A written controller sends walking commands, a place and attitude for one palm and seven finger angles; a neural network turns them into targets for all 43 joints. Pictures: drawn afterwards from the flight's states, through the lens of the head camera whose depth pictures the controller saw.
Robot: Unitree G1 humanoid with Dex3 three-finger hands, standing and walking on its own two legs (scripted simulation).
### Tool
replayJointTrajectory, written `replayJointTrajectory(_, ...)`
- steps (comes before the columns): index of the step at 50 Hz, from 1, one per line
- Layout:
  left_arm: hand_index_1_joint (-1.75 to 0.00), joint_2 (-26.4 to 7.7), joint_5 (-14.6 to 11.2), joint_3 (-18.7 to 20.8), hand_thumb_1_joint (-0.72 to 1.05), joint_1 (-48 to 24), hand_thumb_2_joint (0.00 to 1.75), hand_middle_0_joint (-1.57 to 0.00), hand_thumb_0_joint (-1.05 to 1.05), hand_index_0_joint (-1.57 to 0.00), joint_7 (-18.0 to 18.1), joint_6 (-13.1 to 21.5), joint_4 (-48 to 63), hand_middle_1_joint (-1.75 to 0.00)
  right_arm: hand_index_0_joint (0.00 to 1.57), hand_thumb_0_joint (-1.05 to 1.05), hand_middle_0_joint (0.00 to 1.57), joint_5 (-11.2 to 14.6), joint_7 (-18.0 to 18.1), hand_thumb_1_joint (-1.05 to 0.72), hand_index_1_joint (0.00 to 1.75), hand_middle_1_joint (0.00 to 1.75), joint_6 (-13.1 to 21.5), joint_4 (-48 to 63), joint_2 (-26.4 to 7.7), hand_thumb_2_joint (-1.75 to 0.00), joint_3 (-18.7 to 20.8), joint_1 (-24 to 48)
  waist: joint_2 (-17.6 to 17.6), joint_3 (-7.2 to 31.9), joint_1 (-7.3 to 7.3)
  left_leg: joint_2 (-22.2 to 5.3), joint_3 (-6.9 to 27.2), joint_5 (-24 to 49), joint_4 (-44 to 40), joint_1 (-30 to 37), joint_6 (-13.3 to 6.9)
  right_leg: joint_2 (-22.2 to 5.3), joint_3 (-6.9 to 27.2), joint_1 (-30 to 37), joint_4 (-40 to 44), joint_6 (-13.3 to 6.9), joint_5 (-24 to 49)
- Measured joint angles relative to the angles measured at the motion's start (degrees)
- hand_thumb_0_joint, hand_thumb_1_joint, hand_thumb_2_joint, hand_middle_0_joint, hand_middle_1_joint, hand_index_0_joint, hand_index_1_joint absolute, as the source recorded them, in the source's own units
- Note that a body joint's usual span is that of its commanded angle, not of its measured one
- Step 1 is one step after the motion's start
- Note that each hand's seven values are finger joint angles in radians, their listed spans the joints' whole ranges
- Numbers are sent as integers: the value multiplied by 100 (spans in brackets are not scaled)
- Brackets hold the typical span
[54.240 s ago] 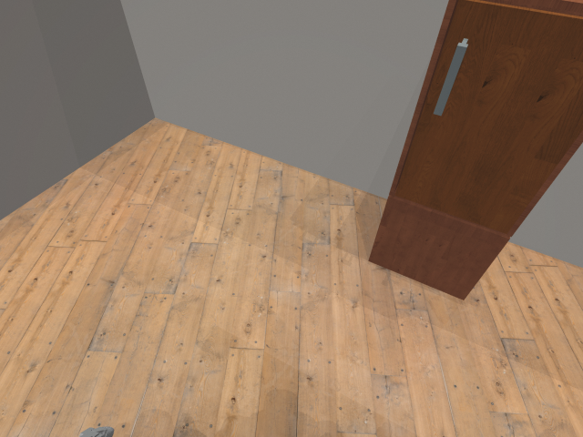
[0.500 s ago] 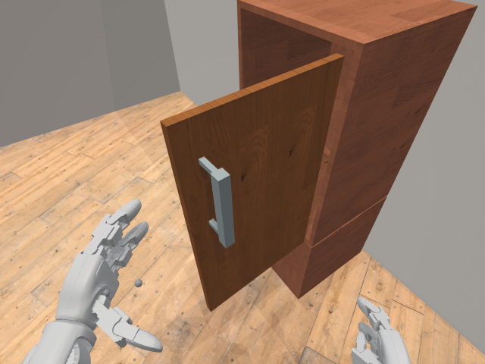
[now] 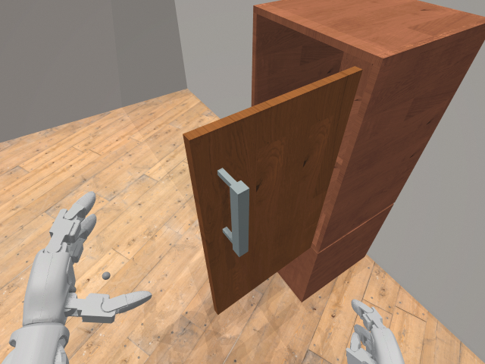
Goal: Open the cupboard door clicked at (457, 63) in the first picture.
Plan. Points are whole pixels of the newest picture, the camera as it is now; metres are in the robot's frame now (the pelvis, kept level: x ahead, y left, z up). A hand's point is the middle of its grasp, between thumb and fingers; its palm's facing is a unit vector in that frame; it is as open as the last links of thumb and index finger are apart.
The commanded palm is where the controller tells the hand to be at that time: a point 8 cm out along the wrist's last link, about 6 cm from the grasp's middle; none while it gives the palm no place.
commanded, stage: draw the hand back to the body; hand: left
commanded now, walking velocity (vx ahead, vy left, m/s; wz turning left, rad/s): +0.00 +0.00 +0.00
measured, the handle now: (232, 214) +0.33 +0.07 +0.09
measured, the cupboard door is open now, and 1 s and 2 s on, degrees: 93 93 93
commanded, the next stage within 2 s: step back with the hand held close in 0.80 s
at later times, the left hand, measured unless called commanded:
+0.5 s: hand (68, 242) +0.21 +0.26 +0.16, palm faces +0.46 -0.79 -0.40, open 8.3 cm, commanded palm +0.16 +0.29 +0.17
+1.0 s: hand (69, 246) +0.20 +0.25 +0.17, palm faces +0.45 -0.79 -0.40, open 7.4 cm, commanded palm +0.15 +0.28 +0.18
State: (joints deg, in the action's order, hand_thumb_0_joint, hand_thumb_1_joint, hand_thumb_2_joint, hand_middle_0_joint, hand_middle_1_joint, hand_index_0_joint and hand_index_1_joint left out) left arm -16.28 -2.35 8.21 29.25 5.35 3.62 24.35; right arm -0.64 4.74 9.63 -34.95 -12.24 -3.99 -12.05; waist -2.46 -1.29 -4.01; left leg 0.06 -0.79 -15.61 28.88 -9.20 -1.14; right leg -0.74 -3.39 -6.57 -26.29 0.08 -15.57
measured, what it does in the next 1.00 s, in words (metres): stands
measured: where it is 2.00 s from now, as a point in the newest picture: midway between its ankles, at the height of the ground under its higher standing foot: outside the picture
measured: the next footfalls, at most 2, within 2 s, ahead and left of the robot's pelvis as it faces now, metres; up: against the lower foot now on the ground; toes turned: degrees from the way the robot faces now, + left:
none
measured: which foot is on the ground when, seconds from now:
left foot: down 0.00-1.00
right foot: down 0.00-1.00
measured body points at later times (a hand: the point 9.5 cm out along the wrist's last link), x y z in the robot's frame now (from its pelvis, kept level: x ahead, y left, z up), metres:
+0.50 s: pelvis +0.02 -0.01 +0.01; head +0.00 -0.03 +0.45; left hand +0.18 +0.30 +0.18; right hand +0.21 -0.23 -0.08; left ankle +0.00 +0.10 -0.74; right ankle -0.01 -0.12 -0.74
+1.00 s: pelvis +0.00 -0.02 +0.01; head -0.01 -0.03 +0.46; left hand +0.17 +0.29 +0.19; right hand +0.19 -0.24 -0.08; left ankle +0.01 +0.10 -0.74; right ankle -0.01 -0.12 -0.74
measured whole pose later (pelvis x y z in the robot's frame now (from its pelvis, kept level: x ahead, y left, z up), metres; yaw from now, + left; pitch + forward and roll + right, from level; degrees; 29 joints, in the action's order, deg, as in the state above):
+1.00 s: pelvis +0.00 -0.02 +0.01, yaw +0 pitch -4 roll -1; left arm -19.7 -3.1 20.2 25.6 6.2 7.0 21.3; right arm -0.2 4.3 4.8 -36.7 -13.1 -1.4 -10.5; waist -3.9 -1.6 -3.5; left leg -1.7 -0.6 -13.6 24.3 -6.5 0.1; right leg 1.3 -3.5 -3.2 -19.9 -1.1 -12.6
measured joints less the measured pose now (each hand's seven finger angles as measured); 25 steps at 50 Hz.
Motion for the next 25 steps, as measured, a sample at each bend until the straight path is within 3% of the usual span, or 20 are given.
replayJointTrajectory(25,-31,-321,-62,1090,72,-345,82,-20,1,-21,155,89,-303,-31,20,1,20,8,-63,-91,30,30,-439,-210,-99,-90,269,154,-82,-17,-51,-53,-72,110,-549,520,62,68,73,467,510,-45,118)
